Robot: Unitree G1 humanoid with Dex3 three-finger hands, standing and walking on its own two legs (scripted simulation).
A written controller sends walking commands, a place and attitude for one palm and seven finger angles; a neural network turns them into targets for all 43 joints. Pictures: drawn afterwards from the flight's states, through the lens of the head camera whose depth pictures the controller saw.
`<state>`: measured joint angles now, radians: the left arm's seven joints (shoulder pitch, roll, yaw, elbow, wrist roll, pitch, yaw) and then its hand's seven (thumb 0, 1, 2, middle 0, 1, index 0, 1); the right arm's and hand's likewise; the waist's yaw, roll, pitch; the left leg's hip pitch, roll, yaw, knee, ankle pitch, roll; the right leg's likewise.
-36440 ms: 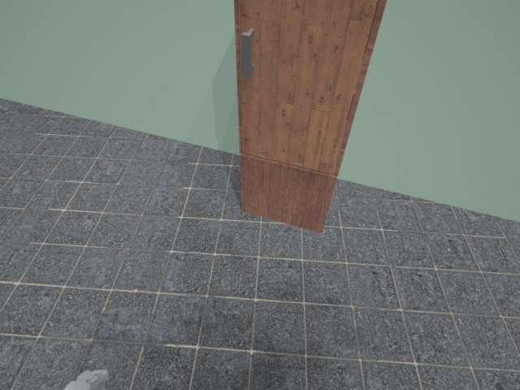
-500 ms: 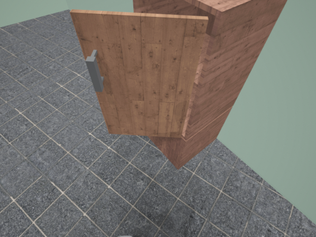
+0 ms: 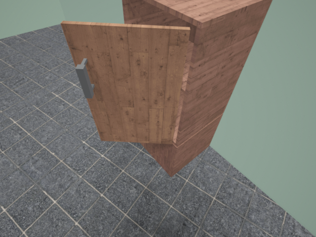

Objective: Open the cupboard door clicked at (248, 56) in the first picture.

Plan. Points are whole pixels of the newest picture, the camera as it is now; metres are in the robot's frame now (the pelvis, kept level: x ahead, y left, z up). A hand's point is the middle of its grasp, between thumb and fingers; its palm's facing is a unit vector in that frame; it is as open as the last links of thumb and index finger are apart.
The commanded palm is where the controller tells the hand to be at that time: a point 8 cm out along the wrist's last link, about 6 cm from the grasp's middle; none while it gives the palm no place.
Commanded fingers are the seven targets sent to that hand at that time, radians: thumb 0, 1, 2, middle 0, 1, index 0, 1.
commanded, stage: look again from close up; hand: left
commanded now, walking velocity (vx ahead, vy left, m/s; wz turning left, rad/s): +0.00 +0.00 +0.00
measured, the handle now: (87, 78) +0.58 +0.27 +0.06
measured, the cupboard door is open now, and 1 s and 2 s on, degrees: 48 48 48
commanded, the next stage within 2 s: raise the hand with hooked fingers in 0.60 s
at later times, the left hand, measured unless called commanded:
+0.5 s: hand out of the picture +0.04 +0.22 -0.18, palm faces -0.02 -0.97 -0.23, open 7.4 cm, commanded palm none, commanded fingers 0.00 0.90 0.90 -0.20 -0.30 -0.20 -0.30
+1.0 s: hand (80, 196) +0.21 +0.20 +0.00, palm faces +0.05 -1.00 -0.07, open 8.0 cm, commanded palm +0.13 +0.27 -0.04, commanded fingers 0.00 0.53 0.74 -0.23 -0.54 -0.23 -0.54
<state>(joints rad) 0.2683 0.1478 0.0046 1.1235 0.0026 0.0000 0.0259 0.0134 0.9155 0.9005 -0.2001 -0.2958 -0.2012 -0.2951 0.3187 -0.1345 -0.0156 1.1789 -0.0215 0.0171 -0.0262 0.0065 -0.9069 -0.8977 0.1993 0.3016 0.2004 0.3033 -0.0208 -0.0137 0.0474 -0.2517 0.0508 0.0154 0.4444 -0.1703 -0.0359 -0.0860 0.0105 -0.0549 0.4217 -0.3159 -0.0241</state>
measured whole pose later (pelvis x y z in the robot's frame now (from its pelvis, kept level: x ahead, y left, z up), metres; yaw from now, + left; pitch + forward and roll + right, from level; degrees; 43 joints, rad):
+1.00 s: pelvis -0.03 +0.01 -0.04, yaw -1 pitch +8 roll +0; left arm 0.26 0.21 0.19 0.22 -0.21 -0.46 -0.21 0.01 0.74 0.83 -0.21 -0.40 -0.21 -0.40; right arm 0.17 -0.21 -0.03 0.67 0.00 -0.24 -0.02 0.01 -0.90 -0.90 0.20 0.30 0.20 0.30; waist -0.02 -0.02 -0.11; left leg -0.67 0.03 0.02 0.83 -0.30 -0.01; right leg -0.55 -0.02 -0.04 0.89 -0.48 -0.01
